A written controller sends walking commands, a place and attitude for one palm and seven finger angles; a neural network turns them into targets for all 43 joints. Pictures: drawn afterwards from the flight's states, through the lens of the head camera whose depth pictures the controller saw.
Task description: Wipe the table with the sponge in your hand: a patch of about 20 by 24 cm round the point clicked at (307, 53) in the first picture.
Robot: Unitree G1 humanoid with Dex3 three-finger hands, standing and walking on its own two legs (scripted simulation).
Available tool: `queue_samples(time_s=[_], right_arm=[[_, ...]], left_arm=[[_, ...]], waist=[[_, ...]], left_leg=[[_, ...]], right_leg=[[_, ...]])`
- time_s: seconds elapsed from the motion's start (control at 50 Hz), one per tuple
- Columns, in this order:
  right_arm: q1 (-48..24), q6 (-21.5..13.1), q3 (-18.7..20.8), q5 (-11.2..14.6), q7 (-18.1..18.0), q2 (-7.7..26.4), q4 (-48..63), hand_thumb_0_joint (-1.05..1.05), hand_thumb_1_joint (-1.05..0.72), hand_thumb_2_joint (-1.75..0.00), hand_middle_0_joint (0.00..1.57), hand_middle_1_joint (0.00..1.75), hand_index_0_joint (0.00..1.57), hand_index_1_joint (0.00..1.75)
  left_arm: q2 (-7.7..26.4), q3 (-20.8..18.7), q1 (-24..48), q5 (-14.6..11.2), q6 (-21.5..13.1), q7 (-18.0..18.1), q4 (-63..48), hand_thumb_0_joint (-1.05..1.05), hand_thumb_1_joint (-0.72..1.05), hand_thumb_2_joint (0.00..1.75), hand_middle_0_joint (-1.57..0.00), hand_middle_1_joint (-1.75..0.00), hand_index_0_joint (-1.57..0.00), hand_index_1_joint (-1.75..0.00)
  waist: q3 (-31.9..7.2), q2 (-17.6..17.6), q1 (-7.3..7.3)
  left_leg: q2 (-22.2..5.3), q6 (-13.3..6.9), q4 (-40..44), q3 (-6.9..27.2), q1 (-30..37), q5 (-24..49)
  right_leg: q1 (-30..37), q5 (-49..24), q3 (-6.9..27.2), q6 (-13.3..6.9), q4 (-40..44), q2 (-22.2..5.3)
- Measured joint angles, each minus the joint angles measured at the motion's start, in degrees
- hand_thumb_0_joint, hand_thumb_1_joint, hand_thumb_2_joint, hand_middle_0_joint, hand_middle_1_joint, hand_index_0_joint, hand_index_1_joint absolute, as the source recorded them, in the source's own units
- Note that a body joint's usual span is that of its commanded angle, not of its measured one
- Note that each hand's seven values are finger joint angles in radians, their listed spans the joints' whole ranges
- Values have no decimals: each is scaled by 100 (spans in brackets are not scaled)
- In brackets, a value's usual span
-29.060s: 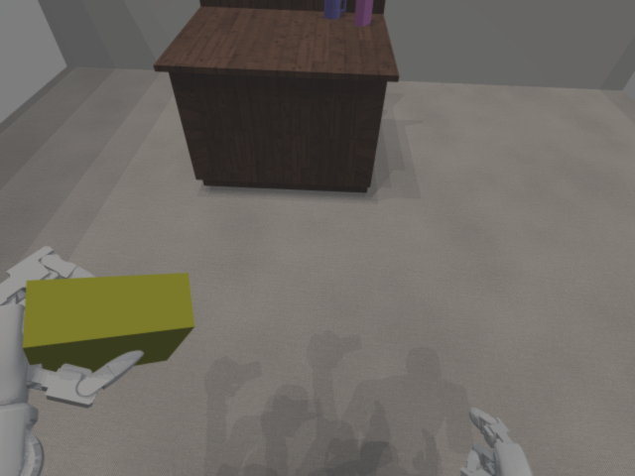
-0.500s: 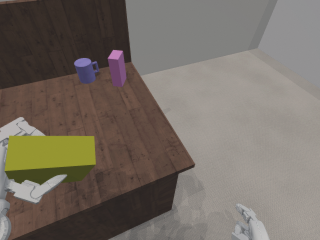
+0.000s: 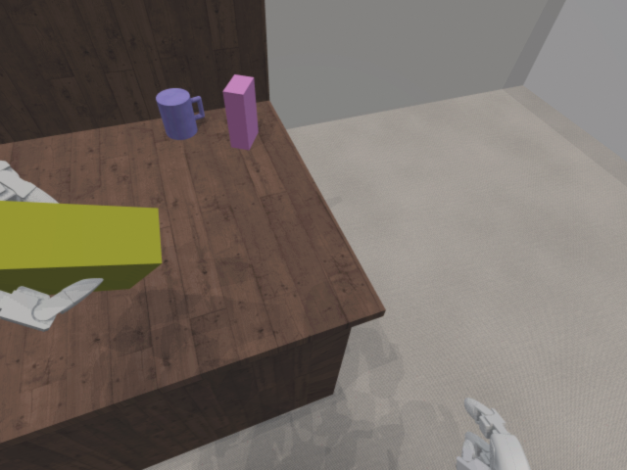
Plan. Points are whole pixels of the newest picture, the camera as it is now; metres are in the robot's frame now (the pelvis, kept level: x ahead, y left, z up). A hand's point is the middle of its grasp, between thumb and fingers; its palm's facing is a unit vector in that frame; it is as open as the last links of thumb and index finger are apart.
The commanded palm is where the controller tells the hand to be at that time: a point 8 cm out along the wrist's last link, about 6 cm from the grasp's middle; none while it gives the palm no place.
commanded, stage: come to a stop and stand still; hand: left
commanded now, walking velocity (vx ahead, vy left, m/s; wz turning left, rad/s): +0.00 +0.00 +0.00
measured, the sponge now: (97, 254) +0.26 +0.25 +0.17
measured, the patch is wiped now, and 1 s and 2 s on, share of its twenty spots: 0.00 0.00 0.00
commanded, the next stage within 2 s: look again from close up in 1.08 s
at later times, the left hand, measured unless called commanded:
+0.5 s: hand (25, 294) +0.21 +0.29 +0.17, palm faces +0.37 -0.86 -0.35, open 9.3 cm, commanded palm +0.15 +0.33 +0.18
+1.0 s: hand out of the picture +0.22 +0.33 +0.17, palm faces +0.31 -0.86 -0.41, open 9.3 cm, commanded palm +0.16 +0.37 +0.18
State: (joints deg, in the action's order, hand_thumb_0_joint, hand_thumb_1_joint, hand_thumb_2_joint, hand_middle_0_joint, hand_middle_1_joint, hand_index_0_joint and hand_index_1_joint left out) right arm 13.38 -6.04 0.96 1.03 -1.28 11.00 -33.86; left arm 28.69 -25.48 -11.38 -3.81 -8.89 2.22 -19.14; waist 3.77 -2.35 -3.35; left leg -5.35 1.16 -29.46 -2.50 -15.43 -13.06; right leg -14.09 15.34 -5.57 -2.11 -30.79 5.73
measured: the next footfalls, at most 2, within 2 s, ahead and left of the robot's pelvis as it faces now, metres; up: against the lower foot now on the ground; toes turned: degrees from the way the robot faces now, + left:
none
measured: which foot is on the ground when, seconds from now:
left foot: down 0.00-1.00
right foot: down 0.00-1.00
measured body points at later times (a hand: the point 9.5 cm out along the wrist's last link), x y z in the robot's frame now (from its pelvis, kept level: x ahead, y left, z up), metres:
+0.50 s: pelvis -0.01 +0.05 +0.01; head +0.00 +0.07 +0.46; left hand +0.19 +0.33 +0.19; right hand +0.16 -0.17 -0.06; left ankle +0.02 +0.13 -0.73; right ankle +0.00 -0.02 -0.73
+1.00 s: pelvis +0.00 +0.09 +0.01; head +0.03 +0.11 +0.46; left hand +0.20 +0.37 +0.19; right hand +0.17 -0.13 -0.06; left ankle +0.02 +0.14 -0.73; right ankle +0.00 -0.02 -0.73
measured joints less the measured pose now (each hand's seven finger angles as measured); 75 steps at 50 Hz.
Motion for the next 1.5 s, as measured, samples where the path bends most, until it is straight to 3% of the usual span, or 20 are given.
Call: queue_samples(time_s=[0.04,0.06,0.12,0.14,0.2,0.26,0.3,0.36,0.44,0.52,0.64,0.74,0.84,0.96,1.08,1.5], right_arm=[[-59,-43,58,-12,113,101,222,2,-91,-90,20,30,20,30],[-62,-70,94,11,163,146,312,2,-91,-90,20,30,20,30],[-113,-94,150,63,218,237,338,2,-91,-90,20,30,20,30],[-108,-101,141,59,199,225,276,2,-91,-90,20,30,20,30],[6,-142,49,23,98,118,74,2,-91,-90,20,30,20,30],[156,-243,-54,-38,-1,31,-64,2,-91,-90,20,30,20,30],[220,-324,-90,-57,-34,63,-113,2,-91,-90,20,30,20,30],[102,-287,-101,-33,-30,15,-289,2,-91,-90,20,30,20,30],[-37,-215,-167,-56,0,-3,-145,2,-91,-90,20,30,20,30],[-144,-198,-227,-86,0,-61,28,2,-91,-90,20,30,20,30],[-153,-222,-269,-117,-41,-46,117,2,-91,-90,20,30,20,30],[-139,-224,-267,-129,-48,1,80,2,-90,-90,20,30,21,30],[-142,-188,-257,-148,-38,-9,74,2,-90,-90,20,30,21,30],[-109,-132,-247,-155,-33,-66,105,2,-90,-90,20,30,21,30],[-39,-96,-217,-141,-40,-48,90,2,-90,-90,20,30,21,30],[-121,-62,-184,-82,-125,76,16,2,-91,-90,20,30,20,30]], left_arm=[[-133,-143,44,-18,-19,81,9,-1,-44,106,-80,-138,-81,-139],[-224,-109,-79,-14,-50,103,-95,-1,-44,106,-80,-138,-81,-139],[-528,223,-815,14,-214,74,-617,-1,-44,106,-80,-138,-81,-139],[-591,357,-1074,-3,-292,43,-771,-1,-44,106,-80,-138,-81,-139],[-571,507,-1602,26,-502,60,-982,-1,-44,106,-80,-138,-81,-139],[-479,370,-1576,47,-583,219,-876,-1,-44,106,-81,-138,-81,-139],[-506,290,-1352,39,-571,320,-755,-1,-44,106,-81,-138,-81,-139],[-663,318,-911,59,-491,396,-518,-1,-44,106,-80,-138,-81,-139],[-894,552,-879,183,-343,398,-486,-1,-44,106,-80,-138,-81,-139],[-805,674,-1152,221,-348,307,-607,-1,-44,107,-80,-138,-81,-139],[-667,597,-1203,206,-370,274,-586,-1,-44,107,-80,-138,-81,-139],[-757,604,-1051,212,-318,309,-520,-1,-44,107,-80,-138,-81,-139],[-787,677,-1060,232,-295,302,-616,-1,-44,107,-80,-138,-81,-139],[-574,589,-1241,194,-326,247,-806,-1,-44,107,-80,-138,-81,-139],[-495,514,-1386,156,-348,232,-833,-1,-44,107,-80,-138,-81,-139],[-795,696,-1330,149,-227,322,-537,-1,-44,107,-80,-139,-81,-139]], waist=[[108,48,140],[134,86,230],[212,293,425],[226,288,445],[153,120,349],[66,-12,209],[5,97,167],[0,39,102],[-130,53,180],[-247,81,256],[-291,61,164],[-236,53,114],[-165,47,167],[-97,25,273],[-83,78,281],[-295,197,236]], left_leg=[[46,58,-197,-76,-115,-35],[89,85,-346,-78,-187,-98],[164,-61,-1093,90,-478,-470],[264,-83,-1474,178,-591,-549],[530,-105,-1977,205,-745,-650],[661,-175,-1032,109,-424,-401],[609,-246,-135,153,-34,49],[691,-292,143,162,143,-28],[781,-377,282,159,175,122],[789,-431,340,185,154,160],[825,-507,461,179,165,208],[904,-577,571,161,243,242],[966,-618,624,125,285,242],[1017,-616,655,100,302,243],[1036,-590,666,103,294,251],[884,-544,560,168,248,240]], right_leg=[[-293,144,98,367,-558,-82],[-281,340,99,375,-597,-129],[-210,330,24,-410,-486,-73],[-171,246,30,-518,-407,-69],[-63,36,158,-478,-35,-89],[17,-142,240,-431,261,-131],[32,-152,173,-380,283,-70],[104,-150,167,-204,313,-157],[164,-257,172,-104,474,-244],[238,-393,151,-126,720,-241],[310,-523,168,-57,969,-270],[364,-524,190,25,1018,-347],[372,-495,228,91,1000,-410],[351,-457,255,133,952,-464],[337,-455,251,146,942,-486],[388,-544,186,7,1050,-327]])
